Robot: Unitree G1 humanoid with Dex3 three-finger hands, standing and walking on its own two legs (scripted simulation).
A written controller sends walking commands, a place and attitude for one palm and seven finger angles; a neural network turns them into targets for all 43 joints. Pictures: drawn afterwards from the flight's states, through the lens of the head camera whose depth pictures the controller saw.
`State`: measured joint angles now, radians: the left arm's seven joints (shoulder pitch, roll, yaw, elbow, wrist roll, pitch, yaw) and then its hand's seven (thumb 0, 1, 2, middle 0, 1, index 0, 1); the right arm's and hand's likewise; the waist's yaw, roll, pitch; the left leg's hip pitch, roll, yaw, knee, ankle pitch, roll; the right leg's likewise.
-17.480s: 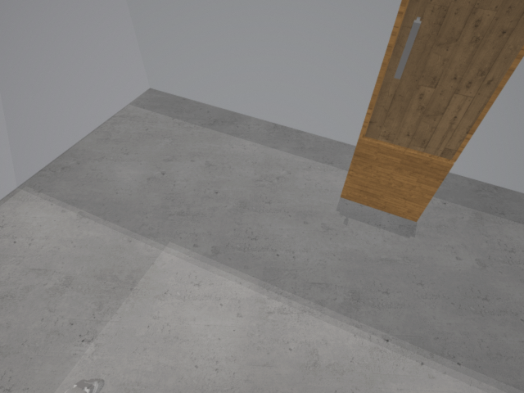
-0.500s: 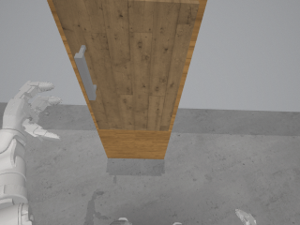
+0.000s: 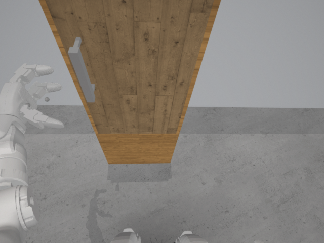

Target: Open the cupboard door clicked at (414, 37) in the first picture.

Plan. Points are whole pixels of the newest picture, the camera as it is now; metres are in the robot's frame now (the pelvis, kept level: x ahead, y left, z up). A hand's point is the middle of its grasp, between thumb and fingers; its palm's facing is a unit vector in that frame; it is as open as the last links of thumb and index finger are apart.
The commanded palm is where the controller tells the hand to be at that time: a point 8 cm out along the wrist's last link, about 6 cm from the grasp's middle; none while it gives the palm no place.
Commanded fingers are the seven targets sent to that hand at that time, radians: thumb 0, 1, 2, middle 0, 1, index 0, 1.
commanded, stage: move the hooked fingers beside the handle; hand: left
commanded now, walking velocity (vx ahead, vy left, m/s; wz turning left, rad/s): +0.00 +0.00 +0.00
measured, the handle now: (85, 72) +0.53 +0.21 +0.08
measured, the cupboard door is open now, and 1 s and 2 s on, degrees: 0 0 0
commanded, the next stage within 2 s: slide the fingers in behind the handle in 1.16 s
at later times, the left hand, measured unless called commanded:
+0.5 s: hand (54, 83) +0.48 +0.27 +0.09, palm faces +0.01 -1.00 +0.01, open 14.0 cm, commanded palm +0.45 +0.32 +0.08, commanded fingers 0.00 -0.50 0.30 -0.30 -1.20 -0.30 -1.20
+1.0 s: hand (50, 88) +0.47 +0.28 +0.08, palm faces +0.03 -1.00 +0.01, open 14.0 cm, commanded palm +0.45 +0.33 +0.08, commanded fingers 0.00 -0.50 0.30 -0.30 -1.20 -0.30 -1.20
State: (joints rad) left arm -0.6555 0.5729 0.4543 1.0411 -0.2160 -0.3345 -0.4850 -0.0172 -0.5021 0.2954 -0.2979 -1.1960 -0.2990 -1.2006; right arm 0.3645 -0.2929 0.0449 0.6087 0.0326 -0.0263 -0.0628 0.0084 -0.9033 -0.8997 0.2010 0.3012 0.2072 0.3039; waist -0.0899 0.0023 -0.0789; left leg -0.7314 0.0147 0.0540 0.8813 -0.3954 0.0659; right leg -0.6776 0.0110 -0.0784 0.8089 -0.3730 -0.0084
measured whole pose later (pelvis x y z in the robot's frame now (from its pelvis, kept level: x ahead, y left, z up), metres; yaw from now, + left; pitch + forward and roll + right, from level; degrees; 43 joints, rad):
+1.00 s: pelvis +0.01 +0.00 -0.01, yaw -1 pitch +18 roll -4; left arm -0.78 0.69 0.51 1.18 -0.17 -0.35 -0.49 -0.02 -0.50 0.30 -0.30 -1.20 -0.30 -1.20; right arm 0.36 -0.29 0.05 0.58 0.02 0.06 -0.05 0.00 -0.90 -0.90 0.20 0.30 0.21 0.30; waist -0.13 0.00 -0.09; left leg -0.83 0.04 0.04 0.95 -0.43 0.06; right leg -0.77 0.03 -0.08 0.85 -0.40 -0.01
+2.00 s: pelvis +0.01 +0.00 -0.01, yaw -1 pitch +17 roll -3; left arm -0.76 0.53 0.41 1.09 -0.17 -0.35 -0.35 -0.02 -0.50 0.30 -0.30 -1.20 -0.30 -1.20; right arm 0.38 -0.28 0.05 0.60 0.02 0.07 -0.03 0.01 -0.90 -0.90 0.20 0.30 0.21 0.30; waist -0.13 0.01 -0.09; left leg -0.80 0.03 0.05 0.93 -0.43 0.06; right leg -0.74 0.03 -0.08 0.85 -0.40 -0.01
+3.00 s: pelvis +0.01 -0.01 -0.01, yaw -1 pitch +17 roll -3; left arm -0.76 0.48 0.38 1.08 -0.16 -0.38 -0.29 -0.02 -0.50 0.30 -0.30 -1.20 -0.30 -1.20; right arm 0.38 -0.27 0.03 0.61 0.02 0.05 -0.03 0.01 -0.91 -0.90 0.20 0.30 0.21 0.30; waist -0.13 0.02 -0.10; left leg -0.80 0.03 0.05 0.93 -0.43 0.05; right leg -0.75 0.03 -0.08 0.86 -0.40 -0.03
